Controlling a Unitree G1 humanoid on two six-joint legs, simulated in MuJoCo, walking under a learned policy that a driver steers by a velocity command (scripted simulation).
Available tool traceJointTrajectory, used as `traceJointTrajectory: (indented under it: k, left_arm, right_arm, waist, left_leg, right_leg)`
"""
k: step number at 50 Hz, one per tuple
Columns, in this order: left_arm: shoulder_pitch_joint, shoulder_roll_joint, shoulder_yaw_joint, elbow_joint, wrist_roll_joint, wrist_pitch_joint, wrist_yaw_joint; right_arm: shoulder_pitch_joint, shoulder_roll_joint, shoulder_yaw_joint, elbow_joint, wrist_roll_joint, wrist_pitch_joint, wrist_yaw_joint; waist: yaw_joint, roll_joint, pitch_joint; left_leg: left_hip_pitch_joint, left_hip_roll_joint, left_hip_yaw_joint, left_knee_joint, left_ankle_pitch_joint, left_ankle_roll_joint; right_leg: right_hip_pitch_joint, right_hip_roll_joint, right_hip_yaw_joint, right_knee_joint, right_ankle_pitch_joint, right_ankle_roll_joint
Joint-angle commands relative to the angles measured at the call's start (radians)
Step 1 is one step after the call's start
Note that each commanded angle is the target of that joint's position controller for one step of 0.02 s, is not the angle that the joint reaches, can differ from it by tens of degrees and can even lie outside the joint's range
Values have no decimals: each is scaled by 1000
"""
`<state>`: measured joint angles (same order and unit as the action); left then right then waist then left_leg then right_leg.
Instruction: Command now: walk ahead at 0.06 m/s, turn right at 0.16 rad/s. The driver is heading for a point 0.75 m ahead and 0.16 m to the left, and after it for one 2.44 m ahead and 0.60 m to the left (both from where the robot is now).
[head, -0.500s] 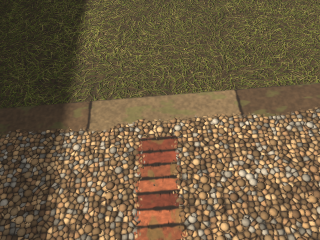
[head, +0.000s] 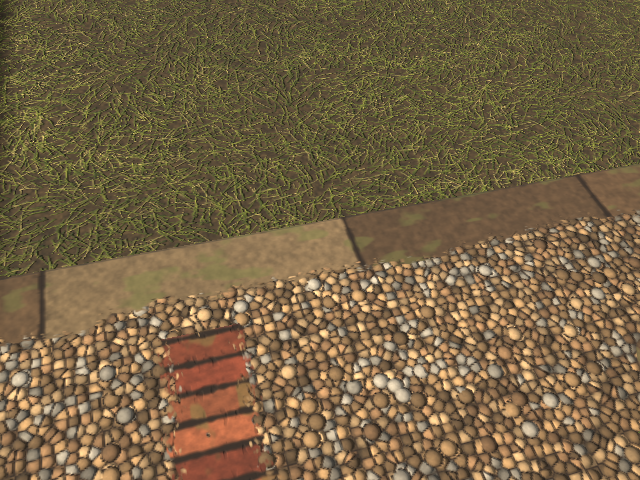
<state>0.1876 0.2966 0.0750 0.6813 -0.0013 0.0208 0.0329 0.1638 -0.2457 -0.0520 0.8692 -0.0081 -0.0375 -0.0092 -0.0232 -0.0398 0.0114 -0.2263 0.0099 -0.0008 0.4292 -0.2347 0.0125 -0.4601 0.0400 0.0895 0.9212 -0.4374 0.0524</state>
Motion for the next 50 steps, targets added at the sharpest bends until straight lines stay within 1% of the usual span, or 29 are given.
traceJointTrajectory:
  k: [1, 2, 3, 4, 5, 6, 7, 8, 9, 10, 11, 12, 15, 24, 35, 36, 37, 38, 40, 41, 42, 43, 44, 45, 46, 47, 48, 49, 50]
  left_arm:
    - [-30, 6, -7, -67, 0, -11, -6]
    - [-39, 20, -4, -68, -5, -11, -6]
    - [-30, 35, 1, -64, -8, -9, -5]
    - [-10, 39, 4, -53, -8, -7, -5]
    - [1, 42, 6, -44, -3, -6, -5]
    - [-8, 69, 10, -53, 8, -5, -2]
    - [10, 120, 18, -62, 16, -3, 7]
    - [-22, 129, 17, -49, 17, 1, 5]
    - [-48, 71, 8, -58, 12, -2, -9]
    - [-44, 54, 4, -51, 18, -7, -16]
    - [-36, 66, 6, -44, 22, -12, -18]
    - [-32, 68, 6, -40, 19, -19, -21]
    - [-19, 54, 0, -22, 14, -30, -19]
    - [-36, 48, -2, 26, 11, -34, -18]
    - [-32, 37, -6, 126, 8, -32, -10]
    - [-14, 38, -5, 143, 6, -30, -8]
    - [-2, 55, 2, 154, -1, -25, -5]
    - [10, 70, 7, 161, -5, -23, -4]
    - [48, 92, 13, 173, -11, -35, -6]
    - [78, 106, 17, 186, -14, -46, -9]
    - [92, 115, 20, 194, -17, -56, -11]
    - [68, 115, 20, 189, -18, -64, -11]
    - [9, 104, 16, 174, -22, -67, -13]
    - [-82, 84, 8, 146, -28, -66, -16]
    - [-144, 39, -3, 121, -25, -68, -17]
    - [-201, -20, -17, 78, -29, -83, -16]
    - [-215, 33, -4, 59, -42, -102, -12]
    - [-153, 47, 0, 86, -49, -114, -17]
    - [-91, 42, 0, 122, -44, -120, -25]
  right_arm:
    - [-62, -155, -28, -50, 2, 3, -6]
    - [-42, -169, -30, -42, 4, 6, -4]
    - [-36, -177, -30, -38, 10, 8, -1]
    - [-46, -175, -26, -37, 18, 10, 0]
    - [-39, -162, -20, -31, 27, 10, 2]
    - [-11, -143, -11, -21, 24, 3, 5]
    - [0, -110, 2, -25, -4, -7, 11]
    - [80, -73, 10, -11, -11, -15, 16]
    - [28, -104, 9, -4, -13, -12, 14]
    - [-11, -132, 2, -4, -6, -7, 14]
    - [-16, -128, 2, 2, -1, 0, 9]
    - [-10, -133, 2, 6, -1, 7, 5]
    - [6, -125, 4, 24, 2, 15, -1]
    - [9, -125, 2, 85, 4, 33, -14]
    - [35, -120, 3, 149, 4, 34, -29]
    - [58, -112, 4, 162, 7, 34, -30]
    - [63, -112, 2, 166, 13, 35, -31]
    - [55, -108, 2, 160, 18, 33, -32]
    - [34, -85, 8, 135, 22, 13, -30]
    - [33, -67, 11, 126, 27, -2, -24]
    - [35, -64, 11, 122, 29, -16, -18]
    - [57, -65, 9, 126, 33, -28, -10]
    - [108, -56, 10, 143, 35, -40, -2]
    - [190, -51, 10, 175, 34, -49, 4]
    - [298, -93, -3, 216, 24, -52, 3]
    - [405, -206, -31, 241, 20, -60, 9]
    - [379, -232, -30, 226, 1, -70, 17]
    - [323, -170, -15, 203, 1, -79, 15]
    - [300, -128, -6, 188, 11, -83, 17]
  waist:
    - [6, 208, -72]
    - [-4, 214, -81]
    - [0, 211, -86]
    - [18, 202, -84]
    - [31, 190, -75]
    - [25, 157, -82]
    - [11, 63, -124]
    - [-61, -88, -144]
    - [-17, -68, -118]
    - [5, -43, -72]
    - [7, -33, -60]
    - [7, -40, -47]
    - [1, -31, -54]
    - [-3, 20, -41]
    - [-2, 25, -8]
    - [-3, 16, -26]
    - [5, 7, -10]
    - [15, -8, 24]
    - [34, -86, 93]
    - [38, -138, 101]
    - [37, -158, 107]
    - [17, -157, 110]
    - [-22, -150, 107]
    - [-77, -114, 109]
    - [-116, 6, 94]
    - [-136, 272, 76]
    - [-117, 293, 129]
    - [-68, 194, 148]
    - [-46, 165, 129]
  left_leg:
    - [58, 178, -110, -91, 497, 180]
    - [69, 187, -118, -79, 511, 186]
    - [77, 194, -127, -63, 502, 186]
    - [69, 190, -125, -45, 468, 174]
    - [49, 175, -123, -33, 398, 146]
    - [0, 160, -123, -27, 305, 94]
    - [-63, 112, -76, 34, 182, 34]
    - [-47, 49, -13, 8, 4, -10]
    - [-1, 42, 3, 9, 6, -39]
    - [-24, 31, 11, 22, 24, -47]
    - [-25, 32, 14, 35, 47, -45]
    - [-24, 34, 10, 42, 77, -43]
    - [1, 42, 6, 48, 114, -39]
    - [34, 44, 5, 33, 107, -52]
    - [24, 40, 10, 9, 58, -52]
    - [24, 24, 29, 16, -42, -47]
    - [-8, 3, 50, 47, -169, -35]
    - [-54, -7, 60, 79, -271, -19]
    - [-155, -18, 70, 180, -327, 4]
    - [-185, -24, 73, 247, -289, 15]
    - [-172, -13, 54, 293, -263, 34]
    - [-138, 3, 33, 295, -256, 60]
    - [-60, 9, 29, 225, -244, 88]
    - [87, 8, 23, 75, -211, 113]
    - [231, 82, -108, -41, -200, 129]
    - [315, 282, -471, -239, -390, 208]
    - [304, 398, -688, -300, -348, 277]
    - [327, 381, -623, -272, -287, 266]
    - [356, 331, -513, -258, -212, 228]
  right_leg:
    - [87, -40, -67, -178, 57, 17]
    - [122, -35, -80, -234, 78, 16]
    - [159, -30, -89, -306, 123, 10]
    - [215, -23, -101, -414, 209, -4]
    - [279, -19, -101, -533, 306, -24]
    - [371, -60, -40, -564, 419, -49]
    - [477, -168, 70, -519, 682, -84]
    - [437, -206, 89, -461, 653, -148]
    - [366, -160, 66, -464, 502, -148]
    - [344, -127, 47, -464, 453, -130]
    - [329, -115, 39, -460, 458, -118]
    - [315, -113, 38, -457, 483, -115]
    - [311, -111, 34, -440, 542, -114]
    - [293, -99, 25, -445, 510, -116]
    - [275, -75, -2, -470, 395, -102]
    - [281, -64, -9, -479, 266, -105]
    - [267, -56, -6, -489, 57, -119]
    - [232, -71, 26, -520, -155, -139]
    - [195, -163, 178, -625, -391, -198]
    - [206, -227, 286, -681, -444, -236]
    - [179, -273, 368, -714, -452, -266]
    - [140, -289, 389, -718, -427, -272]
    - [90, -273, 346, -696, -376, -254]
    - [-4, -211, 237, -639, -294, -209]
    - [-117, -120, 96, -442, -150, -145]
    - [-257, 10, -109, -108, -25, -67]
    - [-390, -8, -53, 55, -132, -72]
    - [-438, -63, -3, 155, -55, -88]
    - [-448, -87, -16, 181, 30, -102]
